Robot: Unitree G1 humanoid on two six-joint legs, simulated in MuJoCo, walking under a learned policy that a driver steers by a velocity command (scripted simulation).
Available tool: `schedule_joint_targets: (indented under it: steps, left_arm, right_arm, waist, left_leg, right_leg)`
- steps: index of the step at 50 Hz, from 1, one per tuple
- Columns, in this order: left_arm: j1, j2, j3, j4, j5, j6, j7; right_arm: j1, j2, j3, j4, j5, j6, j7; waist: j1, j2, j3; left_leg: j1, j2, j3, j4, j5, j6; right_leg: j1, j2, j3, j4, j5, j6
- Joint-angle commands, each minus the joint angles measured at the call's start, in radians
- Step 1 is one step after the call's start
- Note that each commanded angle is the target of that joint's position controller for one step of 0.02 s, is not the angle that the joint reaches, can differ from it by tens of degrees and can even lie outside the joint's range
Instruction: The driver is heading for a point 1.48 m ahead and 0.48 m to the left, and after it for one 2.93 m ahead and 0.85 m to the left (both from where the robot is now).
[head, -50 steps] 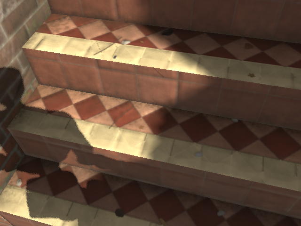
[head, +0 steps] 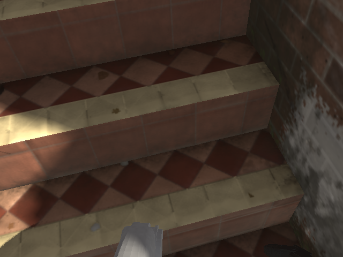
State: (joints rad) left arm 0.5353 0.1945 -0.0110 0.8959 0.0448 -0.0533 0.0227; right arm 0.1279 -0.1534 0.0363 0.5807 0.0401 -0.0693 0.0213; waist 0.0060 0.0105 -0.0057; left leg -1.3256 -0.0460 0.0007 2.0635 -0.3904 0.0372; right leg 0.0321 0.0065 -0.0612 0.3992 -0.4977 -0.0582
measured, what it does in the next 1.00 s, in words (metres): climbs, turning left: left foot 0.20 m higher, then right foot 0.20 m higher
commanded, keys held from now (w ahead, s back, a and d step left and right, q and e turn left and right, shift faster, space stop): q+shift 0.62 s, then w+q+shift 0.04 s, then w+shift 0.10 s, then w+e+shift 0.24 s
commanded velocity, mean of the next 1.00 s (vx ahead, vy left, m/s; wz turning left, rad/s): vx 0.40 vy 0.00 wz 0.60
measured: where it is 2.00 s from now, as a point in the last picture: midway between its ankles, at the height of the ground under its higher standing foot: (108, 198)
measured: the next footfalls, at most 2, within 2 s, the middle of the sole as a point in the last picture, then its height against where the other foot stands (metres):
left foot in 0.10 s outside the picture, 0.20 m higher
right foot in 0.54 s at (226, 186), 0.20 m higher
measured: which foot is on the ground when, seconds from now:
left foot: up 0.00-0.08, down 0.10-0.58, up 0.60-1.00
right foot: down 0.00-0.12, up 0.14-0.52, down 0.54-1.00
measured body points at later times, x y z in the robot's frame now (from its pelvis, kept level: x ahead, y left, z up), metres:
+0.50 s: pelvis +0.29 -0.04 +0.22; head +0.34 +0.00 +0.67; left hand +0.54 +0.20 +0.23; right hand +0.36 -0.32 +0.11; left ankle +0.22 +0.07 -0.53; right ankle +0.46 -0.14 -0.26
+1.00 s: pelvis +0.40 +0.04 +0.35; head +0.41 +0.03 +0.80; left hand +0.19 +0.20 +0.23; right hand +0.70 +0.08 +0.29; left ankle +0.30 +0.18 -0.27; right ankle +0.50 -0.12 -0.33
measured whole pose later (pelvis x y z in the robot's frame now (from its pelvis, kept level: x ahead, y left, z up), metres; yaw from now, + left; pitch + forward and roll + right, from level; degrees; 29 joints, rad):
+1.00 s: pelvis +0.40 +0.04 +0.35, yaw +41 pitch +1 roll +0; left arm 0.51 0.18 0.06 0.78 -0.02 -0.02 0.10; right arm 0.05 -0.18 -0.01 0.55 0.03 0.01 0.04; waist 0.14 0.03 -0.02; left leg -0.70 0.10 -0.04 1.31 -0.24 -0.07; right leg -0.43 -0.18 -0.01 0.95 -0.54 0.02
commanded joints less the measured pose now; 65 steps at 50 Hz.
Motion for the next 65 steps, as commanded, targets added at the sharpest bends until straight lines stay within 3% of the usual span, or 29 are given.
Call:
schedule_joint_targets:
  steps: [1,3,4,5,6,7,8,11,14,16,21,25,27,28,29,30,32,35,40,46,51,54,56,58,60,62,63,64,65]
  left_arm:
    - [0.001,0.115,0.006,-0.001,-0.033,-0.009,0.051]
    - [-0.018,0.309,0.039,-0.021,-0.057,-0.005,0.094]
    - [-0.094,0.448,0.074,-0.069,-0.033,-0.002,0.095]
    - [-0.212,0.450,0.083,-0.134,-0.022,0.017,0.094]
    - [-0.341,0.446,0.091,-0.247,-0.040,0.023,0.095]
    - [-0.366,0.317,0.063,-0.326,-0.031,-0.014,0.036]
    - [-0.357,0.289,0.055,-0.291,-0.021,-0.070,-0.036]
    - [-0.505,0.035,-0.017,-0.413,0.028,-0.055,-0.074]
    - [-0.361,0.001,-0.037,-0.422,-0.005,0.000,-0.067]
    - [-0.465,0.016,-0.047,-0.487,0.019,-0.015,-0.029]
    - [-0.640,-0.091,-0.070,-0.567,-0.015,-0.020,0.025]
    - [-0.797,-0.096,-0.074,-0.699,-0.019,-0.008,0.036]
    - [-0.498,-0.019,0.014,-0.571,-0.051,0.016,0.060]
    - [-0.334,0.075,0.056,-0.517,-0.045,0.012,0.079]
    - [-0.254,0.198,0.089,-0.504,0.003,0.032,0.099]
    - [-0.327,0.175,0.062,-0.486,0.038,0.025,0.122]
    - [-0.518,-0.054,0.005,-0.450,-0.037,0.056,0.110]
    - [-0.515,-0.020,0.024,-0.383,-0.047,0.043,0.084]
    - [-0.226,0.087,0.074,-0.264,-0.033,-0.005,0.105]
    - [-0.092,0.149,0.106,-0.183,-0.059,0.012,0.084]
    - [-0.230,0.194,0.133,-0.245,-0.101,0.015,0.066]
    - [-0.227,0.113,0.123,-0.265,-0.085,0.048,0.065]
    - [-0.163,0.043,0.117,-0.328,-0.082,0.055,0.014]
    - [-0.052,0.096,0.129,-0.268,-0.081,0.088,0.009]
    - [0.278,0.038,0.092,-0.188,-0.052,0.141,-0.006]
    - [0.489,-0.009,0.063,-0.058,-0.015,0.110,-0.014]
    - [0.516,-0.002,0.066,0.027,0.008,0.071,-0.041]
    - [0.385,-0.056,0.026,0.047,0.056,0.034,-0.066]
    - [0.307,-0.036,0.004,0.001,0.086,-0.018,-0.082]
  right_arm:
    - [-0.329,0.008,0.051,-0.237,-0.023,-0.020,0.035]
    - [-0.335,-0.021,0.036,-0.274,-0.049,-0.007,0.033]
    - [-0.128,-0.083,0.003,-0.228,-0.059,-0.001,0.028]
    - [0.084,-0.169,-0.031,-0.148,-0.078,0.006,0.026]
    - [0.311,-0.257,-0.063,-0.043,-0.100,0.000,0.025]
    - [0.390,-0.404,-0.095,0.016,-0.112,0.012,-0.021]
    - [0.351,-0.383,-0.093,-0.025,-0.144,0.025,-0.073]
    - [0.282,-0.190,-0.077,0.051,-0.045,0.016,-0.076]
    - [0.135,-0.120,-0.061,0.073,-0.027,0.016,-0.058]
    - [0.111,-0.194,-0.084,0.100,-0.008,0.017,-0.046]
    - [0.339,-0.253,-0.119,0.160,0.002,0.058,-0.085]
    - [0.338,-0.284,-0.163,0.119,0.045,0.143,-0.098]
    - [0.202,-0.391,-0.194,0.089,0.026,0.124,-0.059]
    - [0.147,-0.384,-0.191,0.071,0.008,0.094,-0.042]
    - [0.088,-0.355,-0.174,-0.016,0.011,0.075,-0.026]
    - [0.138,-0.292,-0.166,-0.031,-0.010,0.077,-0.004]
    - [0.242,-0.241,-0.148,-0.058,0.019,0.125,-0.019]
    - [0.285,-0.173,-0.119,-0.060,-0.045,0.153,-0.030]
    - [-0.021,-0.073,-0.068,-0.139,-0.044,0.115,-0.022]
    - [-0.100,-0.063,-0.056,-0.093,-0.021,0.084,0.011]
    - [-0.057,-0.099,-0.079,-0.141,0.030,0.033,0.013]
    - [0.075,-0.110,-0.089,-0.059,0.003,-0.014,0.019]
    - [-0.091,-0.164,-0.093,-0.079,-0.102,-0.039,0.055]
    - [-0.268,-0.128,-0.081,-0.129,-0.090,-0.056,0.061]
    - [-0.551,-0.143,-0.070,-0.208,-0.056,-0.109,0.087]
    - [-0.627,-0.058,-0.050,-0.246,-0.007,-0.105,0.052]
    - [-0.537,0.017,-0.016,-0.226,-0.009,-0.078,0.024]
    - [-0.543,0.123,0.035,-0.264,-0.019,-0.052,0.015]
    - [-0.523,0.166,0.050,-0.369,-0.047,-0.065,0.023]
  waist:
    - [-0.018,-0.039,0.149]
    - [-0.075,-0.113,-0.170]
    - [-0.167,-0.324,-0.247]
    - [-0.273,-0.305,-0.340]
    - [-0.380,-0.142,-0.408]
    - [-0.297,0.421,-0.466]
    - [-0.255,0.345,-0.569]
    - [-0.058,-0.138,-0.026]
    - [0.086,-0.023,0.064]
    - [0.091,-0.019,0.120]
    - [-0.038,0.063,-0.035]
    - [0.010,0.185,-0.116]
    - [0.142,0.322,-0.317]
    - [0.184,0.253,-0.397]
    - [0.207,-0.370,-0.533]
    - [0.091,-0.610,-0.487]
    - [-0.049,-0.388,-0.175]
    - [-0.126,-0.189,0.006]
    - [0.036,-0.001,0.044]
    - [0.065,-0.092,0.058]
    - [-0.011,-0.305,-0.002]
    - [-0.034,-0.102,-0.038]
    - [0.080,0.361,-0.135]
    - [0.184,0.223,-0.108]
    - [0.414,0.362,-0.141]
    - [0.466,0.108,-0.067]
    - [0.427,-0.181,-0.015]
    - [0.312,-0.332,0.125]
    - [0.189,-0.391,0.065]
  left_leg:
    - [0.127,0.018,0.165,-0.340,0.073,0.007]
    - [0.793,-0.101,0.294,-0.575,-0.020,0.040]
    - [0.814,-0.148,0.309,-0.602,-0.207,0.060]
    - [0.883,-0.148,0.209,-0.739,-0.196,0.150]
    - [1.101,-0.087,-0.108,-0.969,-0.061,0.296]
    - [1.407,0.187,-0.887,-1.474,0.223,0.505]
    - [1.457,0.245,-1.188,-1.633,0.265,0.443]
    - [0.918,0.117,-0.839,-1.549,0.109,0.270]
    - [0.753,0.047,-0.612,-1.636,0.188,0.225]
    - [0.639,-0.033,-0.426,-1.702,0.330,0.178]
    - [1.175,0.077,-0.556,-1.640,0.632,0.182]
    - [0.918,0.065,-0.449,-1.813,0.680,0.127]
    - [0.972,0.096,-0.418,-1.644,1.363,0.098]
    - [0.957,0.052,-0.369,-1.408,1.511,0.046]
    - [0.732,-0.083,-0.203,-0.906,0.945,-0.067]
    - [0.727,-0.140,-0.220,-0.470,0.050,-0.153]
    - [0.582,-0.029,-0.167,-0.250,0.153,-0.150]
    - [0.608,0.014,-0.079,-0.325,0.230,-0.092]
    - [0.428,0.052,-0.118,-0.473,0.394,-0.081]
    - [0.344,0.145,-0.045,-0.561,0.160,-0.102]
    - [0.897,0.136,-0.072,-1.109,-0.137,-0.106]
    - [1.208,0.151,-0.073,-1.528,0.396,-0.081]
    - [1.481,0.289,-0.208,-1.524,0.789,0.020]
    - [1.233,0.296,-0.111,-1.507,0.963,0.067]
    - [1.202,0.404,-0.097,-1.413,1.154,0.106]
    - [0.765,0.248,0.045,-1.037,0.924,0.053]
    - [0.561,0.074,0.159,-0.531,0.215,0.050]
    - [0.428,-0.020,0.224,-0.021,-0.276,0.048]
    - [0.266,-0.085,0.168,0.252,-0.317,-0.030]
  right_leg:
    - [-0.329,-0.181,-0.091,-0.212,1.013,0.056]
    - [-0.318,-0.218,-0.095,-0.173,2.207,0.015]
    - [-0.141,-0.280,-0.070,-0.007,2.737,-0.038]
    - [-0.061,-0.304,-0.053,0.308,3.135,-0.038]
    - [-0.248,-0.180,0.007,0.780,2.786,0.002]
    - [-0.722,0.133,0.137,1.254,0.810,0.055]
    - [-0.760,0.135,0.343,1.501,0.396,-0.005]
    - [-0.963,0.074,0.254,1.596,0.306,-0.002]
    - [-1.081,0.053,0.192,1.835,0.150,0.045]
    - [-0.991,0.028,0.103,1.535,0.126,0.030]
    - [-1.327,0.031,0.087,1.795,0.094,0.095]
    - [-0.786,-0.004,-0.033,0.945,-0.070,0.061]
    - [-0.357,0.050,-0.058,0.797,-0.075,0.007]
    - [-0.186,-0.016,0.126,0.708,0.083,-0.037]
    - [-0.026,-0.364,0.717,0.336,0.304,-0.199]
    - [-0.205,-0.468,1.051,0.087,0.423,-0.279]
    - [-0.510,-0.382,0.640,0.197,-0.217,-0.175]
    - [-0.733,-0.341,0.445,0.271,-0.442,-0.074]
    - [-0.495,-0.391,0.436,0.228,-0.319,-0.122]
    - [-0.368,-0.358,0.494,0.125,-0.196,-0.171]
    - [-0.541,-0.240,0.349,0.106,-0.126,-0.107]
    - [-0.531,-0.106,0.219,0.427,0.015,-0.022]
    - [-0.850,0.049,0.028,0.944,-0.152,0.108]
    - [-0.771,0.058,0.024,1.286,-0.106,0.113]
    - [-0.711,-0.092,0.026,1.129,-0.229,0.164]
    - [-0.220,-0.117,0.059,0.321,0.039,0.004]
    - [-0.010,-0.100,0.091,-0.060,0.473,-0.125]
    - [-0.076,-0.067,-0.023,-0.061,0.702,-0.128]
    - [-0.014,-0.063,0.165,0.291,1.220,-0.138]
Keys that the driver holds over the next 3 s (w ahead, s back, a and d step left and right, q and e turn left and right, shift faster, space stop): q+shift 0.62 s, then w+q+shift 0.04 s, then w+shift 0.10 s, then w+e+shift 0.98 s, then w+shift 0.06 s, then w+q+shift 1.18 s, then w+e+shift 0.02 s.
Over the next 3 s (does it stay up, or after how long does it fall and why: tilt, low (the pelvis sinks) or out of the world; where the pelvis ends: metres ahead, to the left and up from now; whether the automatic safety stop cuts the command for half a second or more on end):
stays up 1.10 0.29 0.87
